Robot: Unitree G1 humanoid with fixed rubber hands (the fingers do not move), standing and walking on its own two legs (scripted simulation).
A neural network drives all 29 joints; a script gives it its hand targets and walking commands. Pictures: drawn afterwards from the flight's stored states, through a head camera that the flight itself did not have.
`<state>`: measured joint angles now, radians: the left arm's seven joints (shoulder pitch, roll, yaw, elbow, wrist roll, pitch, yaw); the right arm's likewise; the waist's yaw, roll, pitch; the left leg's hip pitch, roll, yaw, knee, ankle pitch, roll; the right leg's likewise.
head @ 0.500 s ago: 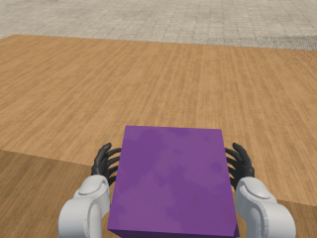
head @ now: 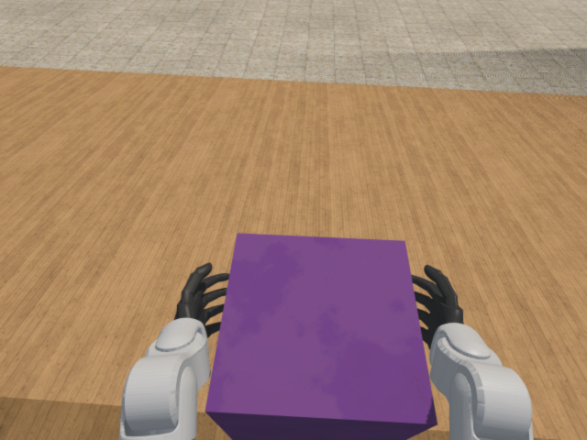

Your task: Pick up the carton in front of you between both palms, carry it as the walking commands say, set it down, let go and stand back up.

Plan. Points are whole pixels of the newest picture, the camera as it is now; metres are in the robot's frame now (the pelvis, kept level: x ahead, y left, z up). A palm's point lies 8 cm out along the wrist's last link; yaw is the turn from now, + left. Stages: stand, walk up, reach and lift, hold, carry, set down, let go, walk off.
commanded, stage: carry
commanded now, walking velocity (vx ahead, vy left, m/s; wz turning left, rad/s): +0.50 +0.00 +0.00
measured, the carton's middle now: (314, 350) +0.24 -0.01 +0.00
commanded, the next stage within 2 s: none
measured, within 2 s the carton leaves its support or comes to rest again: neither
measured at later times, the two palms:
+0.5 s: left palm (237, 125) +0.66 +0.13 +0.07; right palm (386, 117) +0.70 -0.17 +0.06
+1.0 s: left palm (246, 73) +1.00 +0.15 +0.01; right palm (358, 75) +0.99 -0.16 +0.01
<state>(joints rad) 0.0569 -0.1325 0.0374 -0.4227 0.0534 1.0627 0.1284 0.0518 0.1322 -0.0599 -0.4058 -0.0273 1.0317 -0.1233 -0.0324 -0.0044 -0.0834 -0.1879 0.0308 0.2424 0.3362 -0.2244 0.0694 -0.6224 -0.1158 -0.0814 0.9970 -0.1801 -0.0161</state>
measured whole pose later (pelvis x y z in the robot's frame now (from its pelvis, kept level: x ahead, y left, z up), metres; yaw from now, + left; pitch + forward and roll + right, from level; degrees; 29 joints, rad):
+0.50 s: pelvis +0.32 -0.05 -0.01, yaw +3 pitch +5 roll +2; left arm -0.50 -0.14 0.28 -0.03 0.00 0.92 0.18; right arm -0.54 0.13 -0.32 -0.02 -0.05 0.91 -0.22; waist 0.06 -0.01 0.07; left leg -0.61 0.04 0.02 1.06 -0.34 0.06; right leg -0.35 0.00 -0.16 0.52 -0.13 -0.10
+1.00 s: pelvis +0.67 +0.00 -0.06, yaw +3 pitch +6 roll -2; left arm -0.35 -0.18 0.26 -0.13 0.06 0.94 0.20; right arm -0.36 0.16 -0.25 -0.11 -0.01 0.94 -0.16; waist -0.09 0.02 0.02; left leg -0.30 -0.07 0.10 0.52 -0.18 0.16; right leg -0.62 -0.03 0.00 0.99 -0.31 -0.03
